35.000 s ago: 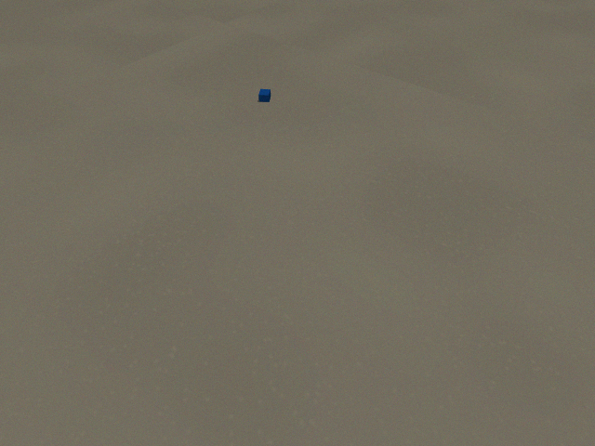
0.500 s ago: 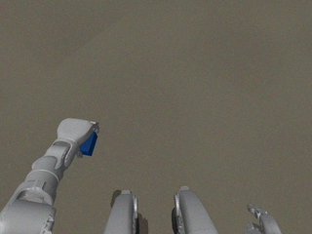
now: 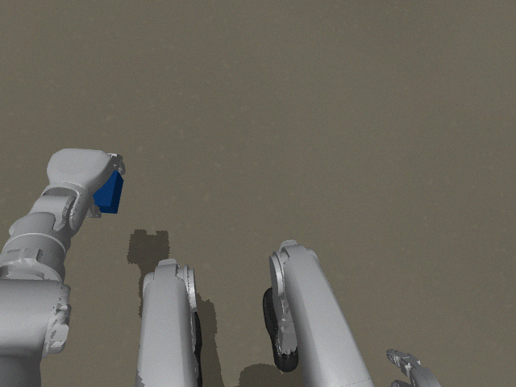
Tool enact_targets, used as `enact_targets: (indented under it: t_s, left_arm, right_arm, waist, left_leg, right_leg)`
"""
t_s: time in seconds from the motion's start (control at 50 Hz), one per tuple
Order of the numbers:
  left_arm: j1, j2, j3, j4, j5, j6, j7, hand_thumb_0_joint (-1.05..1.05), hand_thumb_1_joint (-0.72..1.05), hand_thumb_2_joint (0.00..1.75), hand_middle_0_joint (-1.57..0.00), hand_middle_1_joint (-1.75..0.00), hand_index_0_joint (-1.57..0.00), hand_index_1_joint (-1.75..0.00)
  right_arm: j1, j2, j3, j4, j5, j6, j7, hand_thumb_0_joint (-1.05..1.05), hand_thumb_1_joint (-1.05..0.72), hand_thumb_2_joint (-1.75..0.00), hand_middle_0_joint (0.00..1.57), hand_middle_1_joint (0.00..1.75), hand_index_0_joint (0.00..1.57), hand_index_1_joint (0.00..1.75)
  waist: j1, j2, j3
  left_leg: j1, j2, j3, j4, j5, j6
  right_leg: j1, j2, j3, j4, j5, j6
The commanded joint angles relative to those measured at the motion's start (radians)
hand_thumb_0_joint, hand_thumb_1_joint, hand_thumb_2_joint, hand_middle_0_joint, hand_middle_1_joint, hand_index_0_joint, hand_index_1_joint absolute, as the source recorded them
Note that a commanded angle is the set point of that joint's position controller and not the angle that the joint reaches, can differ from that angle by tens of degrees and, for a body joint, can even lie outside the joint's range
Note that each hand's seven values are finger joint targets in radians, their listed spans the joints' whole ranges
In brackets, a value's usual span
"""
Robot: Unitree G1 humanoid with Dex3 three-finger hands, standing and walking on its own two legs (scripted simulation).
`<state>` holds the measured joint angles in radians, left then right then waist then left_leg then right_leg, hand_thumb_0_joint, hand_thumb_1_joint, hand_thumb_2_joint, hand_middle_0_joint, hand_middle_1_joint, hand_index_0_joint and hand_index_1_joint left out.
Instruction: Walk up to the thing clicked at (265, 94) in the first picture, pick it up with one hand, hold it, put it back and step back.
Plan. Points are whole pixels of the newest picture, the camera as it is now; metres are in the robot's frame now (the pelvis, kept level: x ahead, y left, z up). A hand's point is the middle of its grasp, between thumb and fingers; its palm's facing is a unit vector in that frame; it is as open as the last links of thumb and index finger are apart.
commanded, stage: crouch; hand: left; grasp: from above
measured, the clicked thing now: (94, 190) +0.45 +0.24 -0.18
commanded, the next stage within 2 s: lower in 0.92 s
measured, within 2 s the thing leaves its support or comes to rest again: neither
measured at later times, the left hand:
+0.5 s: hand (101, 192) +0.47 +0.25 -0.24, palm faces -0.46 +0.02 -0.89, open 9.3 cm
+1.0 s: hand (105, 192) +0.48 +0.25 -0.29, palm faces -0.46 +0.04 -0.89, open 9.3 cm
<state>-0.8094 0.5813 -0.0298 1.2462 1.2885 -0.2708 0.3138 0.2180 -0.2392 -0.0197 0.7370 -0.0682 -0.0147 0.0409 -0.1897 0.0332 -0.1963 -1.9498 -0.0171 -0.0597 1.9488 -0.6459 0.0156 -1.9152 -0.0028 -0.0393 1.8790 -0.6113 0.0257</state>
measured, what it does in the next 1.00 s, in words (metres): lowers itself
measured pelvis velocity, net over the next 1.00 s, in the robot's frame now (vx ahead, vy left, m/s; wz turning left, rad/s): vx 0.00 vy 0.00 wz -0.07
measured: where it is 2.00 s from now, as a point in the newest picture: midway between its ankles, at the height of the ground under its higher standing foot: (237, 354)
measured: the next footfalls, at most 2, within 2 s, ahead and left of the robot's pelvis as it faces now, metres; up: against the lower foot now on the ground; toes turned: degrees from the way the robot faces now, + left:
none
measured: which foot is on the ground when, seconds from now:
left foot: down 0.00-1.00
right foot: down 0.00-1.00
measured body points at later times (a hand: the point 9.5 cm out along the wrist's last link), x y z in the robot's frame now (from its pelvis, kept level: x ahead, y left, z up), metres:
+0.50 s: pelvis +0.00 +0.00 -0.08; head +0.24 +0.05 +0.30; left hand +0.49 +0.25 -0.19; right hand +0.05 -0.28 -0.19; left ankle +0.08 +0.11 -0.44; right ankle +0.09 -0.13 -0.44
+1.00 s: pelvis +0.00 +0.00 -0.13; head +0.24 +0.06 +0.25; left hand +0.50 +0.25 -0.24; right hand +0.02 -0.28 -0.23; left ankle +0.08 +0.11 -0.44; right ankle +0.09 -0.13 -0.44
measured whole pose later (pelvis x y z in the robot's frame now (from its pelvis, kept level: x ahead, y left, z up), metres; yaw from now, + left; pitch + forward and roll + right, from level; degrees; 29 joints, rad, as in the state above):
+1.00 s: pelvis +0.00 +0.00 -0.13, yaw -4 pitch +35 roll -8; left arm -1.00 0.78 0.05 1.46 1.36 -0.30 0.38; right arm 0.17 -0.26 0.07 0.74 -0.14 -0.04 0.13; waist -0.27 -0.01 -0.06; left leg -2.29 -0.02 -0.11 2.37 -0.70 0.01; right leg -2.24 0.01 -0.09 2.26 -0.65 0.03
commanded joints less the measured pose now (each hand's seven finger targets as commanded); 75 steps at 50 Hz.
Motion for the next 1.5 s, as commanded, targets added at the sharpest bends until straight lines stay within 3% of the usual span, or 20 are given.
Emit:
enact_targets:
  t_s: [0.0,0.1,0.14,0.16,0.24,0.26,0.42,0.5,0.54,0.6,0.78,1.06,1.08,1.16,1.18,1.28,1.34,1.44,1.46,1.48]
  left_arm:
    - [-0.448,0.300,0.097,-0.208,0.013,-0.025,0.089,0.00,0.71,0.50,-1.05,-0.45,-1.08,-0.42]
    - [-0.413,0.261,0.087,-0.084,0.022,0.003,0.109,0.00,0.71,0.53,-1.05,-0.47,-1.08,-0.44]
    - [-0.436,0.276,0.088,-0.083,0.013,0.010,0.106,0.00,0.71,0.57,-1.06,-0.48,-1.08,-0.45]
    - [-0.430,0.243,0.075,-0.079,0.007,0.013,0.097,0.00,0.72,0.59,-1.06,-0.50,-1.08,-0.48]
    - [-0.418,0.265,0.078,-0.048,-0.008,0.012,0.072,0.00,0.76,0.63,-1.08,-0.53,-1.11,-0.51]
    - [-0.457,0.299,0.095,-0.110,-0.011,0.000,0.072,0.00,0.77,0.63,-1.09,-0.54,-1.12,-0.52]
    - [-0.449,0.369,0.128,-0.003,0.043,-0.032,0.083,0.00,0.74,0.57,-1.06,-0.53,-1.09,-0.49]
    - [-0.495,0.339,0.098,0.016,0.056,-0.044,0.092,0.00,0.73,0.59,-1.05,-0.55,-1.08,-0.52]
    - [-0.512,0.361,0.098,0.024,0.056,-0.042,0.097,0.00,0.70,0.59,-1.03,-0.53,-1.06,-0.50]
    - [-0.542,0.384,0.105,0.034,0.050,-0.042,0.107,0.00,0.70,0.56,-1.02,-0.53,-1.05,-0.50]
    - [-0.550,0.426,0.105,0.078,0.055,-0.029,0.105,0.00,0.71,0.56,-1.04,-0.52,-1.07,-0.49]
    - [-0.491,0.450,0.108,0.091,0.033,-0.035,0.079,0.00,0.76,0.61,-1.13,-0.48,-1.13,-0.47]
    - [-0.498,0.436,0.104,0.091,0.031,-0.040,0.079,0.00,0.78,0.63,-1.14,-0.50,-1.14,-0.49]
    - [-0.496,0.459,0.106,0.124,0.040,-0.067,0.084,0.00,0.78,0.60,-1.13,-0.50,-1.14,-0.49]
    - [-0.499,0.494,0.125,0.119,0.048,-0.075,0.090,0.00,0.79,0.60,-1.12,-0.52,-1.14,-0.50]
    - [-0.533,0.525,0.142,0.119,0.086,-0.109,0.135,0.00,0.80,0.59,-1.12,-0.53,-1.14,-0.50]
    - [-0.529,0.503,0.125,0.149,0.098,-0.110,0.165,0.00,0.80,0.60,-1.11,-0.55,-1.13,-0.52]
    - [-0.554,0.556,0.154,0.133,0.126,-0.097,0.210,0.00,0.80,0.65,-1.10,-0.60,-1.13,-0.57]
    - [-0.530,0.512,0.128,0.195,0.125,-0.083,0.212,0.00,0.82,0.63,-1.11,-0.59,-1.13,-0.56]
    - [-0.568,0.541,0.145,0.157,0.120,-0.081,0.221,0.00,0.82,0.64,-1.11,-0.59,-1.14,-0.57]
  right_arm:
    - [0.174,-0.225,-0.072,-0.029,-0.021,-0.025,0.005,0.00,-0.91,-0.90,0.20,0.30,0.20,0.30]
    - [0.185,-0.230,-0.079,-0.022,-0.038,-0.031,0.033,0.00,-0.91,-0.90,0.20,0.30,0.20,0.30]
    - [0.171,-0.229,-0.082,-0.022,-0.039,-0.031,0.039,0.00,-0.92,-0.90,0.20,0.30,0.20,0.30]
    - [0.184,-0.226,-0.085,-0.024,-0.043,-0.030,0.045,0.00,-0.92,-0.90,0.20,0.30,0.20,0.30]
    - [0.181,-0.226,-0.083,-0.018,-0.044,-0.023,0.054,0.00,-0.92,-0.90,0.20,0.30,0.20,0.30]
    - [0.190,-0.220,-0.082,-0.014,-0.047,-0.021,0.056,0.00,-0.92,-0.90,0.20,0.30,0.20,0.30]
    - [0.169,-0.232,-0.048,-0.014,-0.054,-0.008,0.069,0.00,-0.92,-0.90,0.20,0.30,0.20,0.30]
    - [0.171,-0.253,-0.050,-0.014,-0.061,-0.014,0.077,0.00,-0.92,-0.91,0.20,0.30,0.20,0.30]
    - [0.152,-0.253,-0.045,-0.013,-0.059,-0.015,0.077,0.00,-0.92,-0.91,0.20,0.30,0.20,0.30]
    - [0.154,-0.260,-0.038,-0.011,-0.064,-0.019,0.079,0.00,-0.91,-0.90,0.20,0.30,0.20,0.30]
    - [0.149,-0.278,-0.012,-0.004,-0.068,-0.026,0.074,0.00,-0.92,-0.91,0.20,0.30,0.20,0.30]
    - [0.167,-0.285,0.020,-0.010,-0.069,-0.021,0.083,0.00,-0.92,-0.90,0.20,0.30,0.20,0.30]
    - [0.169,-0.288,0.017,-0.012,-0.073,-0.021,0.085,0.00,-0.92,-0.90,0.20,0.30,0.20,0.30]
    - [0.157,-0.294,0.035,-0.017,-0.081,-0.020,0.090,0.00,-0.92,-0.90,0.20,0.30,0.20,0.30]
    - [0.149,-0.298,0.038,-0.018,-0.085,-0.018,0.090,0.00,-0.92,-0.90,0.20,0.30,0.20,0.30]
    - [0.140,-0.312,0.053,-0.023,-0.100,-0.022,0.090,0.00,-0.91,-0.90,0.20,0.30,0.20,0.30]
    - [0.132,-0.314,0.059,-0.018,-0.107,-0.028,0.091,0.00,-0.91,-0.90,0.20,0.30,0.20,0.30]
    - [0.126,-0.336,0.060,-0.027,-0.121,-0.048,0.097,0.00,-0.91,-0.90,0.20,0.30,0.20,0.30]
    - [0.132,-0.329,0.065,-0.011,-0.125,-0.052,0.101,0.00,-0.91,-0.90,0.20,0.30,0.20,0.30]
    - [0.117,-0.330,0.065,-0.025,-0.123,-0.056,0.100,0.00,-0.91,-0.90,0.20,0.30,0.20,0.30]
  waist:
    - [0.005,0.258,-0.698]
    - [-0.018,0.240,-0.654]
    - [-0.007,0.257,-0.662]
    - [-0.031,0.218,-0.686]
    - [-0.029,0.184,-0.652]
    - [-0.032,0.193,-0.672]
    - [-0.030,0.226,-0.595]
    - [-0.059,0.266,-0.564]
    - [-0.047,0.275,-0.561]
    - [-0.067,0.256,-0.545]
    - [-0.073,0.270,-0.524]
    - [-0.078,0.255,-0.524]
    - [-0.102,0.248,-0.516]
    - [-0.109,0.232,-0.479]
    - [-0.102,0.243,-0.486]
    - [-0.117,0.309,-0.469]
    - [-0.124,0.333,-0.447]
    - [-0.140,0.397,-0.454]
    - [-0.146,0.378,-0.421]
    - [-0.142,0.375,-0.441]
  left_leg:
    - [0.548,-0.009,-0.006,-0.185,0.222,-0.009]
    - [0.505,-0.008,0.004,-0.121,0.232,0.000]
    - [0.468,-0.012,0.018,-0.092,0.229,0.005]
    - [0.476,-0.013,0.016,-0.073,0.240,0.011]
    - [0.409,-0.010,0.016,-0.026,0.253,0.016]
    - [0.397,-0.011,0.022,-0.010,0.277,0.018]
    - [0.300,-0.012,0.023,0.038,0.201,0.013]
    - [0.293,-0.011,0.018,0.057,0.183,0.007]
    - [0.290,-0.008,0.009,0.057,0.134,0.007]
    - [0.248,-0.008,0.004,0.070,0.088,0.008]
    - [0.210,-0.008,0.000,0.112,0.070,0.008]
    - [0.160,-0.010,0.014,0.192,0.167,0.014]
    - [0.152,-0.007,0.009,0.206,0.187,0.013]
    - [0.110,-0.009,0.006,0.227,0.176,0.016]
    - [0.104,-0.008,0.004,0.229,0.159,0.016]
    - [0.143,-0.004,-0.008,0.237,0.132,0.004]
    - [0.152,-0.002,-0.015,0.235,0.105,0.001]
    - [0.197,0.007,-0.032,0.247,0.150,-0.007]
    - [0.182,0.008,-0.037,0.246,0.128,-0.009]
    - [0.170,0.007,-0.029,0.253,0.123,-0.002]
  right_leg:
    - [0.215,0.021,-0.034,-0.114,0.169,-0.075]
    - [0.173,0.021,-0.043,-0.086,0.173,-0.071]
    - [0.180,0.023,-0.041,-0.066,0.180,-0.071]
    - [0.201,0.025,-0.045,-0.068,0.195,-0.066]
    - [0.201,0.030,-0.048,-0.030,0.213,-0.061]
    - [0.225,0.033,-0.047,-0.024,0.246,-0.059]
    - [0.126,0.042,-0.060,0.049,0.184,-0.070]
    - [0.068,0.038,-0.070,0.081,0.168,-0.070]
    - [0.033,0.044,-0.078,0.094,0.125,-0.074]
    - [0.028,0.044,-0.088,0.110,0.092,-0.070]
    - [-0.020,0.042,-0.096,0.152,0.083,-0.069]
    - [0.045,0.048,-0.104,0.189,0.178,-0.059]
    - [0.036,0.048,-0.112,0.198,0.199,-0.057]
    - [0.036,0.053,-0.118,0.210,0.189,-0.055]
    - [0.039,0.057,-0.121,0.214,0.175,-0.056]
    - [-0.032,0.059,-0.142,0.240,0.139,-0.064]
    - [-0.068,0.058,-0.148,0.252,0.117,-0.061]
    - [-0.100,0.056,-0.165,0.287,0.158,-0.059]
    - [-0.122,0.056,-0.166,0.291,0.141,-0.060]
    - [-0.107,0.063,-0.167,0.282,0.143,-0.060]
